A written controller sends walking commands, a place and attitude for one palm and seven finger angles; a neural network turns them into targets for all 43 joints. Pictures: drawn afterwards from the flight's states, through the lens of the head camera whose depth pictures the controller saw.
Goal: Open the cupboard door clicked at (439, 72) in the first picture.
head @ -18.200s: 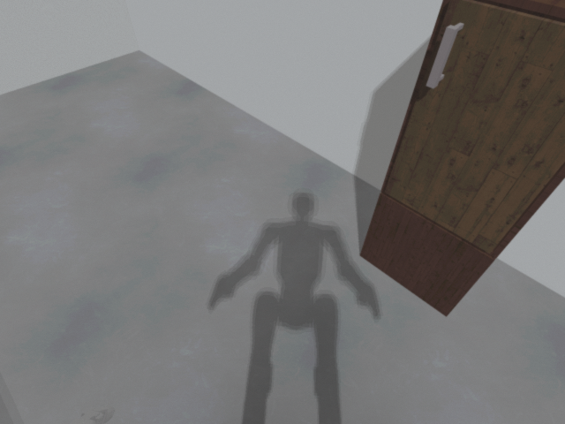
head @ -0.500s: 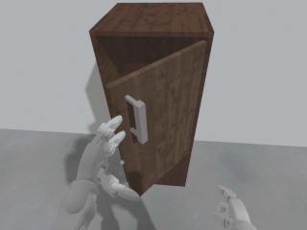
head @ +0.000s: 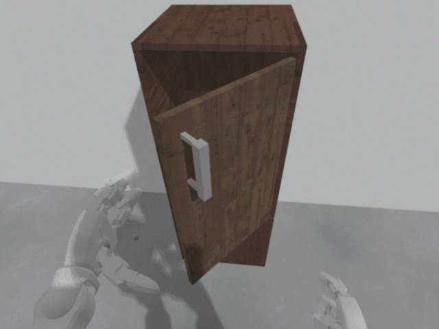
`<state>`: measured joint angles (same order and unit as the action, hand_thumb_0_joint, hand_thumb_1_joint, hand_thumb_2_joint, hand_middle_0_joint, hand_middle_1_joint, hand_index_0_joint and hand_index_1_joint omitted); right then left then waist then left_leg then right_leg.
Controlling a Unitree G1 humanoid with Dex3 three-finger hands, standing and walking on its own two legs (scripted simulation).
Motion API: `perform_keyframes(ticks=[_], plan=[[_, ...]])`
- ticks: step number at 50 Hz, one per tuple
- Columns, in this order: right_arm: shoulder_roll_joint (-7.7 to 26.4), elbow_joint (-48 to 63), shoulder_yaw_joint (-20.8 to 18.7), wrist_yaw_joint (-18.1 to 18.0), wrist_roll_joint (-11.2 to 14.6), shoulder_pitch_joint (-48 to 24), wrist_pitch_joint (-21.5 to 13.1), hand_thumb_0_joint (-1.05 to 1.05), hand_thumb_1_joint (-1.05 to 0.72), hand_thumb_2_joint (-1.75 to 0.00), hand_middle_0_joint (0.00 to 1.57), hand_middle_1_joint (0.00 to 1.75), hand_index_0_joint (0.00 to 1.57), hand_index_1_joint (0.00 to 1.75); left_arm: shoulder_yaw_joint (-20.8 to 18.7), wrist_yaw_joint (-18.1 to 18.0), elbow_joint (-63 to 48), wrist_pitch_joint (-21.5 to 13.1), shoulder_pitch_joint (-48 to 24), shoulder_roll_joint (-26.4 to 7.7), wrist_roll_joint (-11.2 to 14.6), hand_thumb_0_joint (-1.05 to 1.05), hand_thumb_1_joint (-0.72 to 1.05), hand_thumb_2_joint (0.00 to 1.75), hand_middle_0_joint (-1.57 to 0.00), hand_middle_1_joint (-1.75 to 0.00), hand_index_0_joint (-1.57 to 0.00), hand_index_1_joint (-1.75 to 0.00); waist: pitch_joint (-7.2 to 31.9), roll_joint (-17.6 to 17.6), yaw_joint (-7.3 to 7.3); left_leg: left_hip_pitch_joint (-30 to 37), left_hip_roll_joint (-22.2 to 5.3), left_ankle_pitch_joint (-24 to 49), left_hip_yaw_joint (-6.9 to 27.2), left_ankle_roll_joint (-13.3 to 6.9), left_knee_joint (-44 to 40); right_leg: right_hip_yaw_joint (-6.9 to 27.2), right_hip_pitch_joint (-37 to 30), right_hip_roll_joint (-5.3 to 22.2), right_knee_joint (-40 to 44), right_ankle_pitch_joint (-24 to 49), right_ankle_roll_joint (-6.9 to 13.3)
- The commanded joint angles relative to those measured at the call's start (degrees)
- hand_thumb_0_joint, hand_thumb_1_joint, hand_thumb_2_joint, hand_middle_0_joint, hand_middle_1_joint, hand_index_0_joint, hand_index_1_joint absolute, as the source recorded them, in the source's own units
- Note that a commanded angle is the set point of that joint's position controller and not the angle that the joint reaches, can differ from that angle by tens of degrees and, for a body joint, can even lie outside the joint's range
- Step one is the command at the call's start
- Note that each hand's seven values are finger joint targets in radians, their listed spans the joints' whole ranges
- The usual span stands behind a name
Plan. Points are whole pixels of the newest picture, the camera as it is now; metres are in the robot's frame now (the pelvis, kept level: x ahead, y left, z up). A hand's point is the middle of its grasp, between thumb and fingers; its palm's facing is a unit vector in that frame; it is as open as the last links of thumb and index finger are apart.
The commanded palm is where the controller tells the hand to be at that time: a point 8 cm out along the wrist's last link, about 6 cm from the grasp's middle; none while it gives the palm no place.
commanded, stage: draw the hand back to the body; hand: left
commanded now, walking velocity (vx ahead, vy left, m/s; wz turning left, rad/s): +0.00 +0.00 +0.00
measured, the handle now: (195, 167) +0.36 +0.08 +0.15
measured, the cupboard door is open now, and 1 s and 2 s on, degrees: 49 49 49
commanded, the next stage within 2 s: step back with the hand held close in 1.34 s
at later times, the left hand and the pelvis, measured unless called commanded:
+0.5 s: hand (76, 244) +0.19 +0.23 +0.14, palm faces +0.30 -0.92 -0.27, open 14.5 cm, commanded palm +0.15 +0.27 +0.16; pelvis -0.01 +0.02 +0.01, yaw +0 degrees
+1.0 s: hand (34, 222) +0.22 +0.30 +0.16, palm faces +0.45 -0.80 -0.39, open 8.7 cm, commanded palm +0.16 +0.33 +0.18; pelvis +0.02 +0.03 +0.01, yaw -1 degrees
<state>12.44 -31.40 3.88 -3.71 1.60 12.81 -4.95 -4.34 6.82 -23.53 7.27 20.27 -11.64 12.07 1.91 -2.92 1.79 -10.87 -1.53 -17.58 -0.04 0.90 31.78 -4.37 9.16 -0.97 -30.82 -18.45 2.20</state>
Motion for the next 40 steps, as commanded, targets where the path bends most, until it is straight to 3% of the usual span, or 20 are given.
perform_keyframes(ticks=[1, 6, 9, 10, 13, 14, 15, 16, 19, 25, 28, 33, 36, 40], plan=[[4.95, 10.49, -1.98, -0.42, 0.42, -10.08, -5.26, 0.0, -0.9, -0.9, 0.2, 0.3, 0.2, 0.3, -4.77, 1.65, -14.0, -4.59, -7.97, -5.51, 1.98, 0.0, -0.5, 0.3, -0.15, -0.3, -0.15, -0.3, 3.98, 2.51, 1.01, 1.52, 2.09, 11.95, -0.03, -2.5, -3.34, 2.02, 1.39, 0.82, 6.31, 15.24, -1.99], [5.6, 9.56, -1.9, -1.26, 0.68, -9.97, -6.83, 0.0, -0.9, -0.9, 0.2, 0.3, 0.2, 0.3, -6.45, 3.35, -12.04, -3.38, -10.53, -7.48, 2.72, 0.0, -0.5, 0.3, -0.15, -0.3, -0.15, -0.3, 0.26, 1.6, 0.68, 0.68, 2.23, 7.49, 0.66, -2.53, -3.82, 2.69, 4.25, 0.89, 8.74, 6.53, -1.92], [5.71, 9.29, -1.96, -1.74, 0.71, -10.02, -7.74, 0.0, -0.9, -0.9, 0.2, 0.3, 0.2, 0.3, -8.35, 3.81, -11.91, -3.06, -11.29, -8.75, 3.2, 0.0, -0.47, 0.32, -0.15, -0.3, -0.15, -0.3, 1.06, 2.03, 1.02, 1.29, 2.3, 6.94, 1.04, -2.55, -4.18, 2.57, 4.25, 0.76, 9.01, 4.99, -1.85], [6.01, 8.85, -2.02, -1.8, 0.55, -9.9, -8.01, 0.0, -0.9, -0.9, 0.2, 0.3, 0.2, 0.3, -9.82, 3.89, -10.92, -3.04, -10.5, -9.96, 3.56, 0.0, -0.43, 0.33, -0.15, -0.3, -0.15, -0.3, 1.68, 4.2, 1.21, 1.18, 2.16, 7.06, 1.3, -2.57, -4.14, 2.64, 3.53, 0.75, 9.19, 4.72, -1.87], [5.9, 8.64, -1.89, -2.03, 0.69, -10.21, -8.42, 0.0, -0.9, -0.9, 0.2, 0.3, 0.2, 0.3, -11.93, 5.01, -10.86, -3.01, -10.45, -10.82, 4.66, 0.0, -0.32, 0.37, -0.16, -0.3, -0.16, -0.3, 3.03, 2.79, 1.62, 1.57, 2.27, 8.29, 1.16, -2.47, -4.37, 2.57, 2.5, 0.75, 8.81, 6.57, -1.89], [4.81, 8.15, -1.81, -2.5, -0.98, -11.41, -8.46, 0.0, -0.9, -0.9, 0.2, 0.3, 0.2, 0.3, -11.17, -3.35, -17.15, -8.36, -13.21, -15.79, -3.89, 0.0, -0.29, 0.39, -0.16, -0.3, -0.16, -0.3, -1.2, 0.97, 1.92, 0.83, 2.15, 7.27, 0.76, -2.42, -6.14, 3.9, 2.94, 1.56, 12.47, 5.04, -1.69], [4.71, 6.74, -1.8, -2.59, -1.56, -10.71, -8.63, 0.0, -0.9, -0.9, 0.2, 0.3, 0.2, 0.3, -11.55, -7.03, -12.04, -9.62, -8.39, -13.8, -4.94, 0.0, -0.26, 0.4, -0.16, -0.3, -0.16, -0.3, -4.54, 1.89, 1.61, 0.77, 1.86, 5.51, 0.47, -2.06, -6.45, 4.14, 4.69, 1.89, 14.52, 1.63, -1.46], [4.73, 6.75, -1.8, -2.32, -1.73, -10.57, -8.39, 0.0, -0.9, -0.9, 0.2, 0.3, 0.2, 0.3, -8.76, -8.11, -10.96, -10.05, -5.56, -10.09, -5.27, 0.0, -0.22, 0.42, -0.16, -0.3, -0.16, -0.3, -4.81, 3.25, 1.25, 0.88, 1.74, 5.29, 0.89, -2.12, -7.03, 3.63, 4.5, 1.94, 14.21, 1.22, -1.46], [4.91, 5.99, -2.16, -1.6, -2.04, -9.92, -7.34, 0.0, -0.9, -0.9, 0.2, 0.3, 0.2, 0.3, -7.89, -10.74, -12.63, -12.65, -3.8, -10.02, -7.52, 0.0, -0.12, 0.47, -0.16, -0.3, -0.16, -0.3, -1.51, -2.49, 1.27, 3.77, 1.39, 6.7, 0.55, -2.04, -9.32, 3.01, 1.09, 1.62, 13.28, 3.93, -1.1], [5.6, 4.54, -3.13, -1.81, -2.56, -10.15, -6.3, 0.0, -0.9, -0.9, 0.2, 0.3, 0.2, 0.3, -11.57, -13.94, -11.08, -15.53, -3.68, -13.87, -9.46, 0.0, 0.09, 0.55, -0.17, -0.3, -0.17, -0.3, 0.4, 2.37, 1.37, 5.81, 0.89, 8.53, 0.62, -2.37, -11.46, 2.76, -2.42, 1.41, 14.46, 5.43, -1.21], [5.4, 4.2, -3.22, -1.67, -2.61, -10.19, -5.93, 0.0, -0.9, -0.9, 0.2, 0.3, 0.2, 0.3, -11.38, -14.37, -13.4, -16.49, -3.24, -13.02, -9.95, 0.0, 0.2, 0.6, -0.18, -0.3, -0.18, -0.3, 2.67, -1.97, 1.5, 7.17, 0.99, 12.64, 0.82, -2.07, -12.03, 2.31, -4.8, 1.42, 13.18, 9.95, -0.86], [5.69, 3.68, -3.61, -1.39, -2.56, -10.24, -5.14, 0.0, -0.9, -0.9, 0.2, 0.3, 0.2, 0.3, -13.41, -14.67, -12.2, -16.71, -1.35, -13.98, -10.04, 0.0, 0.37, 0.68, -0.18, -0.3, -0.18, -0.3, 1.28, -1.07, 1.76, 7.26, 0.58, 16.31, 1.04, -1.74, -12.5, 1.92, -5.59, 1.03, 12.76, 13.32, -0.77], [5.79, 3.82, -3.86, -1.11, -2.5, -10.1, -4.29, 0.0, -0.9, -0.9, 0.2, 0.3, 0.2, 0.3, -15.27, -14.55, -10.76, -16.47, 1.15, -14.54, -9.69, 0.0, 0.48, 0.72, -0.19, -0.3, -0.19, -0.3, 1.31, 1.19, 2.22, 6.84, 0.34, 19.9, 1.2, -1.54, -12.53, 1.72, -7.03, 0.9, 12.08, 16.45, -0.79], [5.95, 3.64, -4.31, -0.88, -2.34, -10.02, -3.16, 0.0, -0.9, -0.9, 0.2, 0.3, 0.2, 0.3, -18.01, -14.43, -9.14, -16.02, 2.26, -16.0, -9.65, 0.0, 0.62, 0.78, -0.19, -0.3, -0.19, -0.3, 0.65, 0.16, 2.44, 6.61, 0.11, 22.86, 0.69, -1.31, -12.05, 1.93, -7.13, 0.77, 12.14, 18.78, -0.69]])
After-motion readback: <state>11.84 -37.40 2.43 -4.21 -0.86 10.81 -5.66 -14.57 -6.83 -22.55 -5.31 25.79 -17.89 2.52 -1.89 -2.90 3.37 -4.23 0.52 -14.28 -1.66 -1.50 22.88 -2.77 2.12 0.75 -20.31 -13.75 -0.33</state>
